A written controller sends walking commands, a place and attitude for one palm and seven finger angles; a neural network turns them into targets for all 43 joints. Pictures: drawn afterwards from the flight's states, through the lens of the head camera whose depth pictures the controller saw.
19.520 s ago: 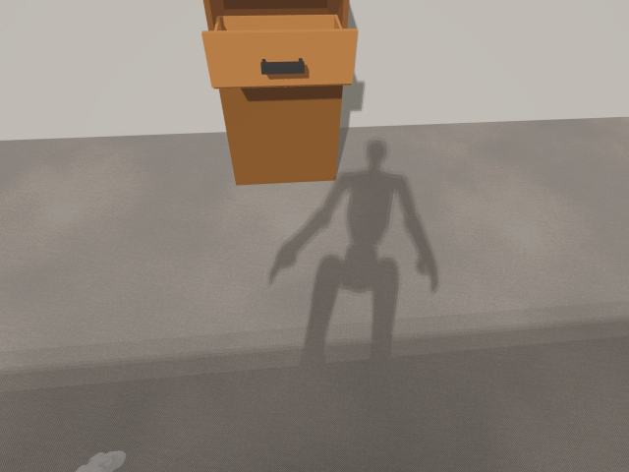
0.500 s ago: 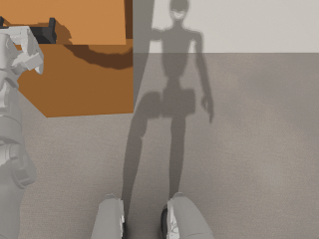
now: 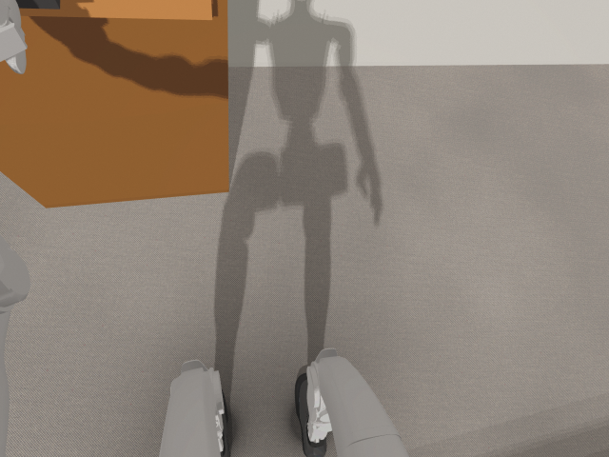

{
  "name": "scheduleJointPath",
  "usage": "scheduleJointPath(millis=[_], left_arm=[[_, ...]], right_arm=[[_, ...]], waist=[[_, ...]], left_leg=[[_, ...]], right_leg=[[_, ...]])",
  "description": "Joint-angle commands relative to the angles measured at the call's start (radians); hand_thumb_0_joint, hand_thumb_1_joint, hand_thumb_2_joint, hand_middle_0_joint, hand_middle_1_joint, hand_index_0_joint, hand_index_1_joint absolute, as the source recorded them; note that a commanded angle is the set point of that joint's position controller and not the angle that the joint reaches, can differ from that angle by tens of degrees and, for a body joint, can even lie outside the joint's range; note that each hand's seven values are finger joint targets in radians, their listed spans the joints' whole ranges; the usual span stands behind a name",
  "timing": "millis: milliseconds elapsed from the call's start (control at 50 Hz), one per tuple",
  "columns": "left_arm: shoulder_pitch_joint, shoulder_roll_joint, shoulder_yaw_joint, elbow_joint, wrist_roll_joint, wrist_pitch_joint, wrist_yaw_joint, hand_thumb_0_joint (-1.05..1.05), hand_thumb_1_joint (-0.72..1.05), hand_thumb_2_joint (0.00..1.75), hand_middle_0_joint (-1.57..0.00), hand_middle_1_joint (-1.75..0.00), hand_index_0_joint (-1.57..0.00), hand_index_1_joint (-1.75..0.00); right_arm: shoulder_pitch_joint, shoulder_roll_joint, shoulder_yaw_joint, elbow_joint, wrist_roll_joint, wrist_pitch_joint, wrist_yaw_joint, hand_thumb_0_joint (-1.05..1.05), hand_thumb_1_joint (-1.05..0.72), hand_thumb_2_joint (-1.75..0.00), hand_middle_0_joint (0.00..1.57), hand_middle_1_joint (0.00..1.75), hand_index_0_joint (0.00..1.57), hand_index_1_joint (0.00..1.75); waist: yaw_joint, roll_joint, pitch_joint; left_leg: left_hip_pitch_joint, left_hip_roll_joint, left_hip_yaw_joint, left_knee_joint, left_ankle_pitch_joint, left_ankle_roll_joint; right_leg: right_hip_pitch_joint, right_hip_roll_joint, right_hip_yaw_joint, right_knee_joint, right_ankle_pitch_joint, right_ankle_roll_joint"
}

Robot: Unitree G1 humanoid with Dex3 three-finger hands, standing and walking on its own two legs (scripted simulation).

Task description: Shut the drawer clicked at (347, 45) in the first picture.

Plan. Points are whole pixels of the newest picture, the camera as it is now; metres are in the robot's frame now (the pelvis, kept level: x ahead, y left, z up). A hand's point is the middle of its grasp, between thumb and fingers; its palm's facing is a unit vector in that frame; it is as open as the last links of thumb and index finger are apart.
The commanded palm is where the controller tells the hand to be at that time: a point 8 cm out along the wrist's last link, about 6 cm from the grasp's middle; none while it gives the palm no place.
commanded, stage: push the drawer shut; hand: left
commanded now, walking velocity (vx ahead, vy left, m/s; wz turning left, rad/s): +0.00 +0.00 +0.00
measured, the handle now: out of the picture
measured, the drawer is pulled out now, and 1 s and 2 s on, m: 0.04 0.00 0.00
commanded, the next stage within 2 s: pull the fist back off the drawer in 0.56 s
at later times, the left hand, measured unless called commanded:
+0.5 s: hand out of the picture +0.61 +0.25 +0.09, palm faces +0.05 -1.00 -0.05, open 3.2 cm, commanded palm +0.65 +0.24 +0.09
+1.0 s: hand out of the picture +0.61 +0.25 +0.09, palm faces +0.05 -1.00 -0.04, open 3.2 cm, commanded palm +0.62 +0.23 +0.09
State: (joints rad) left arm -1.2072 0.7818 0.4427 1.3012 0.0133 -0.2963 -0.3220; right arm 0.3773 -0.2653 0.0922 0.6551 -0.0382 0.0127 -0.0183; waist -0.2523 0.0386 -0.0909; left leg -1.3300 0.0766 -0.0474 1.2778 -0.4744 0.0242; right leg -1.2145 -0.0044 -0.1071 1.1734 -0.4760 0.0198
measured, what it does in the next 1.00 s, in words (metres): stands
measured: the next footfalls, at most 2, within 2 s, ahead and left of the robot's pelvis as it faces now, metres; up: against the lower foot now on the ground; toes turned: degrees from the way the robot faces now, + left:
none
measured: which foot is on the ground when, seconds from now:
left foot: down 0.00-1.00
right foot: down 0.00-1.00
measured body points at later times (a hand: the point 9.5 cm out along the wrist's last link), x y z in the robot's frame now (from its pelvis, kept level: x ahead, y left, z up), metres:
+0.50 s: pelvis +0.00 +0.00 -0.01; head +0.21 +0.05 +0.38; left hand +0.60 +0.30 +0.10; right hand -0.05 -0.25 -0.09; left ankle +0.05 +0.10 -0.62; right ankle +0.04 -0.14 -0.62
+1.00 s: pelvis +0.00 +0.00 -0.01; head +0.21 +0.06 +0.38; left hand +0.60 +0.30 +0.10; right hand -0.05 -0.24 -0.09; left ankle +0.05 +0.10 -0.62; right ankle +0.04 -0.14 -0.62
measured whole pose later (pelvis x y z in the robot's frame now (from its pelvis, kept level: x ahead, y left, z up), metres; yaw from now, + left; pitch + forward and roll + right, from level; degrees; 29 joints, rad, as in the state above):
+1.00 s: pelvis +0.00 +0.00 -0.01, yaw -1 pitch +33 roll -9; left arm -1.39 0.90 0.41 1.32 0.09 -0.19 -0.30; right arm 0.41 -0.25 0.12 0.65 -0.06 -0.01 -0.01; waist -0.32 0.05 -0.08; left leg -1.43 0.08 -0.08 1.32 -0.48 0.03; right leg -1.29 0.01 -0.13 1.19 -0.47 0.02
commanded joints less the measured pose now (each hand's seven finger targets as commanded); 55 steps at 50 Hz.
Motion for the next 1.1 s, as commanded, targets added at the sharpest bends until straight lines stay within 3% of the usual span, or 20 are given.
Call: scheduleJointPath(millis=[0,120,200,260,300,360,460,480,560,580,600,640,800,840,880,940,960,1000,1060,1080], left_arm=[[-0.586,0.236,0.015,-0.261,-0.003,-0.054,0.049,0.00,0.90,0.90,-1.40,-1.60,-1.40,-1.60],[-0.655,0.200,-0.033,-0.248,0.026,-0.039,0.067,0.00,0.90,0.90,-1.40,-1.60,-1.40,-1.60],[-0.681,0.245,-0.008,-0.258,0.040,-0.035,0.078,0.00,0.90,0.90,-1.40,-1.60,-1.40,-1.60],[-0.680,0.245,-0.014,-0.203,0.044,-0.017,0.077,0.00,0.90,0.90,-1.40,-1.60,-1.40,-1.60],[-0.701,0.314,0.011,-0.210,0.050,-0.014,0.072,0.00,0.90,0.90,-1.40,-1.60,-1.40,-1.60],[-0.710,0.345,0.021,-0.210,0.056,-0.012,0.060,0.00,0.90,0.90,-1.40,-1.60,-1.40,-1.60],[-0.722,0.295,-0.027,-0.196,0.044,0.002,0.041,0.00,0.90,0.90,-1.40,-1.60,-1.40,-1.60],[-0.724,0.315,-0.021,-0.201,0.045,0.003,0.040,0.00,0.90,0.90,-1.40,-1.60,-1.40,-1.60],[-0.739,0.304,-0.037,-0.207,0.035,0.012,0.032,0.00,0.90,0.90,-1.40,-1.60,-1.40,-1.60],[-0.732,0.307,-0.036,-0.199,0.032,0.018,0.029,0.00,0.90,0.90,-1.40,-1.60,-1.40,-1.60],[-0.746,0.333,-0.031,-0.215,0.036,0.015,0.028,0.00,0.90,0.90,-1.40,-1.60,-1.40,-1.60],[-0.756,0.283,-0.062,-0.227,0.031,0.020,0.028,0.00,0.90,0.90,-1.40,-1.60,-1.40,-1.60],[-0.741,0.301,-0.027,-0.231,0.034,0.041,0.040,0.00,0.90,0.90,-1.40,-1.60,-1.40,-1.60],[-0.721,0.265,-0.041,-0.212,0.036,0.051,0.045,0.00,0.90,0.90,-1.40,-1.60,-1.40,-1.60],[-0.721,0.293,-0.012,-0.233,0.039,0.045,0.048,0.00,0.90,0.90,-1.40,-1.60,-1.40,-1.60],[-0.697,0.281,-0.001,-0.243,0.039,0.045,0.053,0.00,0.90,0.90,-1.40,-1.60,-1.40,-1.60],[-0.685,0.287,0.007,-0.241,0.041,0.042,0.051,0.00,0.90,0.90,-1.40,-1.60,-1.40,-1.60],[-0.660,0.276,0.008,-0.244,0.039,0.043,0.053,0.00,0.90,0.90,-1.40,-1.60,-1.40,-1.60],[-0.589,0.266,0.030,-0.307,0.034,0.031,0.053,0.00,0.90,0.90,-1.40,-1.60,-1.40,-1.60],[-0.568,0.236,0.013,-0.318,0.030,0.030,0.052,0.00,0.90,0.90,-1.40,-1.60,-1.40,-1.60]], right_arm=[[0.242,-0.224,-0.077,-0.012,-0.012,-0.002,-0.011,0.00,-0.90,-0.90,0.20,0.30,0.20,0.30],[0.256,-0.222,-0.072,-0.004,-0.020,0.004,-0.004,0.00,-0.90,-0.90,0.20,0.30,0.20,0.30],[0.272,-0.223,-0.068,-0.003,-0.025,0.006,0.000,0.00,-0.90,-0.90,0.20,0.30,0.20,0.30],[0.278,-0.220,-0.060,-0.001,-0.024,0.008,-0.001,0.00,-0.90,-0.90,0.20,0.30,0.20,0.30],[0.282,-0.226,-0.052,-0.003,-0.023,0.009,-0.005,0.00,-0.90,-0.90,0.20,0.30,0.20,0.30],[0.291,-0.224,-0.047,-0.007,-0.024,0.008,-0.007,0.00,-0.90,-0.90,0.20,0.30,0.20,0.30],[0.288,-0.223,-0.043,-0.002,-0.016,0.003,-0.012,0.00,-0.90,-0.90,0.20,0.30,0.20,0.30],[0.288,-0.230,-0.042,0.001,-0.016,0.002,-0.015,0.00,-0.90,-0.90,0.20,0.30,0.20,0.30],[0.291,-0.228,-0.039,0.010,-0.013,-0.013,-0.022,0.00,-0.90,-0.90,0.20,0.30,0.20,0.30],[0.290,-0.232,-0.037,0.010,-0.010,-0.016,-0.024,0.00,-0.90,-0.90,0.20,0.30,0.20,0.30],[0.291,-0.233,-0.035,0.013,-0.010,-0.018,-0.028,0.00,-0.90,-0.90,0.20,0.30,0.20,0.30],[0.290,-0.230,-0.037,0.020,-0.008,-0.029,-0.029,0.00,-0.90,-0.90,0.20,0.30,0.20,0.30],[0.297,-0.231,-0.040,0.007,-0.014,-0.031,-0.021,0.00,-0.90,-0.90,0.20,0.30,0.20,0.30],[0.297,-0.227,-0.044,0.003,-0.014,-0.028,-0.017,0.00,-0.90,-0.90,0.20,0.30,0.20,0.30],[0.301,-0.228,-0.046,0.001,-0.019,-0.025,-0.012,0.00,-0.90,-0.90,0.20,0.30,0.20,0.30],[0.304,-0.223,-0.053,-0.005,-0.022,-0.019,-0.003,0.00,-0.90,-0.90,0.20,0.30,0.20,0.30],[0.303,-0.222,-0.052,-0.009,-0.022,-0.018,0.000,0.00,-0.90,-0.90,0.20,0.30,0.20,0.30],[0.301,-0.221,-0.056,-0.015,-0.022,-0.010,0.004,0.00,-0.90,-0.90,0.20,0.30,0.20,0.30],[0.303,-0.218,-0.069,-0.027,-0.022,0.000,0.016,0.00,-0.90,-0.90,0.20,0.30,0.20,0.30],[0.299,-0.216,-0.072,-0.027,-0.021,0.004,0.021,0.00,-0.90,-0.90,0.20,0.30,0.20,0.30]], waist=[[-0.069,0.318,-0.568],[-0.097,0.349,-0.549],[-0.095,0.375,-0.595],[-0.117,0.324,-0.541],[-0.112,0.346,-0.557],[-0.119,0.365,-0.582],[-0.140,0.368,-0.534],[-0.140,0.367,-0.537],[-0.150,0.397,-0.548],[-0.152,0.367,-0.551],[-0.151,0.387,-0.555],[-0.158,0.419,-0.565],[-0.138,0.399,-0.554],[-0.139,0.376,-0.536],[-0.125,0.401,-0.558],[-0.119,0.371,-0.574],[-0.109,0.391,-0.569],[-0.101,0.371,-0.560],[-0.064,0.407,-0.615],[-0.062,0.416,-0.614]], left_leg=[[0.662,-0.005,-0.110,-0.155,0.254,0.000],[0.667,-0.001,-0.126,-0.151,0.240,-0.003],[0.682,-0.003,-0.125,-0.137,0.281,-0.002],[0.609,-0.004,-0.108,-0.121,0.262,0.012],[0.573,-0.005,-0.092,-0.113,0.253,0.017],[0.579,-0.002,-0.092,-0.100,0.291,0.020],[0.552,0.004,-0.089,-0.098,0.252,0.023],[0.552,0.007,-0.092,-0.101,0.240,0.022],[0.550,0.008,-0.086,-0.098,0.236,0.024],[0.534,0.009,-0.085,-0.094,0.222,0.027],[0.532,0.013,-0.083,-0.096,0.224,0.026],[0.568,0.014,-0.089,-0.101,0.223,0.022],[0.571,0.009,-0.104,-0.112,0.214,0.017],[0.570,0.007,-0.105,-0.117,0.206,0.017],[0.597,0.005,-0.112,-0.118,0.226,0.012],[0.605,0.002,-0.113,-0.119,0.243,0.013],[0.610,0.001,-0.113,-0.122,0.249,0.010],[0.611,0.001,-0.113,-0.130,0.246,0.010],[0.700,0.004,-0.127,-0.149,0.319,-0.002],[0.732,0.007,-0.131,-0.158,0.335,-0.008]], right_leg=[[-0.001,0.053,0.015,-0.128,0.114,-0.043],[-0.048,0.053,0.008,-0.121,0.108,-0.045],[-0.031,0.056,0.009,-0.120,0.127,-0.048],[-0.016,0.059,0.014,-0.129,0.124,-0.042],[0.018,0.060,0.020,-0.129,0.125,-0.041],[0.026,0.064,0.019,-0.120,0.148,-0.042],[-0.005,0.067,0.018,-0.126,0.130,-0.036],[-0.011,0.065,0.015,-0.123,0.123,-0.035],[-0.014,0.067,0.017,-0.124,0.124,-0.035],[-0.006,0.068,0.019,-0.125,0.118,-0.031],[-0.002,0.067,0.019,-0.121,0.119,-0.030],[-0.027,0.068,0.015,-0.123,0.119,-0.032],[-0.023,0.068,0.003,-0.118,0.113,-0.036],[-0.029,0.069,0.001,-0.124,0.109,-0.037],[-0.031,0.068,-0.001,-0.116,0.117,-0.040],[-0.014,0.070,-0.002,-0.121,0.126,-0.040],[-0.019,0.069,-0.001,-0.119,0.125,-0.044],[-0.009,0.069,-0.002,-0.125,0.124,-0.044],[0.002,0.068,-0.006,-0.122,0.151,-0.052],[-0.009,0.069,-0.008,-0.127,0.156,-0.051]])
